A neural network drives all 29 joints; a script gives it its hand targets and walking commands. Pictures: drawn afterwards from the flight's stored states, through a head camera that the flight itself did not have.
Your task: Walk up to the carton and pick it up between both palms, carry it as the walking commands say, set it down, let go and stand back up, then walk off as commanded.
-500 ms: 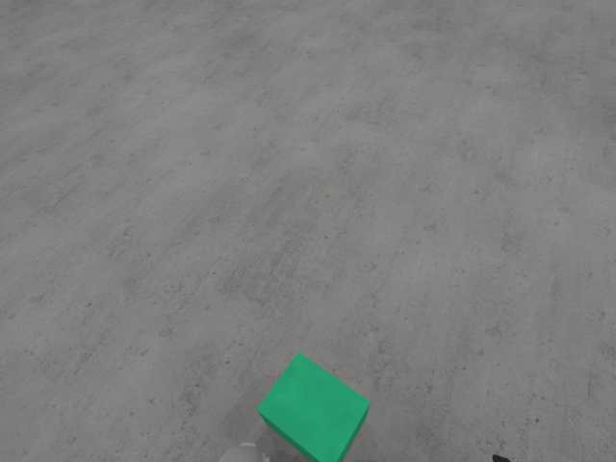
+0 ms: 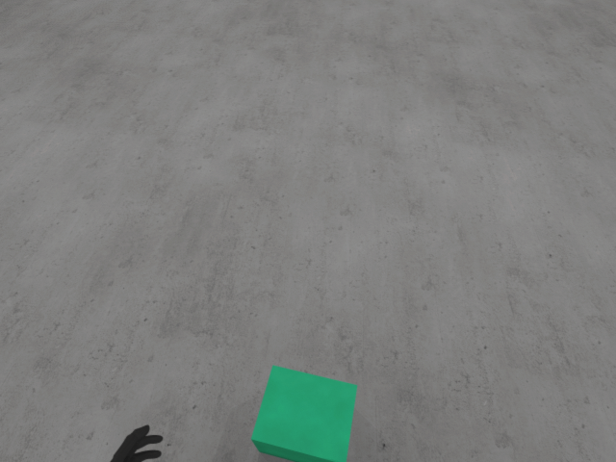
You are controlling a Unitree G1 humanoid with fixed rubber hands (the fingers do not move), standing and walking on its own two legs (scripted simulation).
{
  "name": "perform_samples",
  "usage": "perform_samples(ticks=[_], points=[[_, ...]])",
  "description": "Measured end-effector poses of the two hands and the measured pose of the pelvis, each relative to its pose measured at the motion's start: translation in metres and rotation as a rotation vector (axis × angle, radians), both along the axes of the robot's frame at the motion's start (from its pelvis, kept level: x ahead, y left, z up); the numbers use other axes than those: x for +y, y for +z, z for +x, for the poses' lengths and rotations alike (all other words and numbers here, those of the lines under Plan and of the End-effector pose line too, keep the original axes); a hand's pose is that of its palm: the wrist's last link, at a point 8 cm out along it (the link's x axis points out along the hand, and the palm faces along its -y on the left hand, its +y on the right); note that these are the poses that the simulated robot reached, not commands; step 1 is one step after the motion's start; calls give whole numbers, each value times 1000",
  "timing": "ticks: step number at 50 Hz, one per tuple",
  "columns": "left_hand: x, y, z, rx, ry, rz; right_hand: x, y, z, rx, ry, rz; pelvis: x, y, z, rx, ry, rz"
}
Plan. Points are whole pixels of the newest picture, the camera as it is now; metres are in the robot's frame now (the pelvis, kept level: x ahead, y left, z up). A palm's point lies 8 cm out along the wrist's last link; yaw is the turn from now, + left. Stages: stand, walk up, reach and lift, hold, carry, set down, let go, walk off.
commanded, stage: walk off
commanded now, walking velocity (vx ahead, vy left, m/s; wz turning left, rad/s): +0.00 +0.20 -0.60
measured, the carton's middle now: (306, 419) +0.33 +0.01 -0.66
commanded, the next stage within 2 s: none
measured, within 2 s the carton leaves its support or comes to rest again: neither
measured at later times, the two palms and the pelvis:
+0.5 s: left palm out of the picture +0.15 +0.42 -0.11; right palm out of the picture +0.09 -0.15 -0.10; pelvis +0.02 +0.14 +0.00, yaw -16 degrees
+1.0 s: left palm (53, 364) +0.29 +0.38 -0.08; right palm out of the picture -0.05 -0.03 -0.12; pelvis +0.05 +0.22 +0.01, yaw -35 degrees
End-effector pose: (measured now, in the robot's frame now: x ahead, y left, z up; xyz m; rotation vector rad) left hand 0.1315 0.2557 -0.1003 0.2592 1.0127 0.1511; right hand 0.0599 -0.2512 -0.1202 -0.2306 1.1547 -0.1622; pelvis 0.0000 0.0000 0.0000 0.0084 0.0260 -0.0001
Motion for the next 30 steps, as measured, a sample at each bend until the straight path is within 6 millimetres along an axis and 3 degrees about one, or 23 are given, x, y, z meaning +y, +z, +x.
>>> perform_samples(ticks=[3,6,13,19,22,24,30], points=[[-4,6,21,-58,-60,26,3,-18,-28,57,-56,25,6,-7,0,0,-39,2],[8,16,14,-29,-64,61,9,-14,-35,78,-83,43,14,1,0,-4,-66,17],[58,33,-15,83,-75,133,23,8,-11,-7,-100,49,43,19,0,4,-147,53],[114,27,-15,123,-88,156,59,18,20,-88,-98,37,84,15,5,16,-209,49],[145,13,-3,124,-107,145,83,22,34,-126,-105,2,111,7,11,23,-243,32],[162,-2,11,116,-136,136,98,22,32,-139,-122,-37,129,-2,16,21,-265,17],[158,-12,55,119,-240,61,138,37,-8,-102,-244,-55,160,8,24,11,-353,-16]])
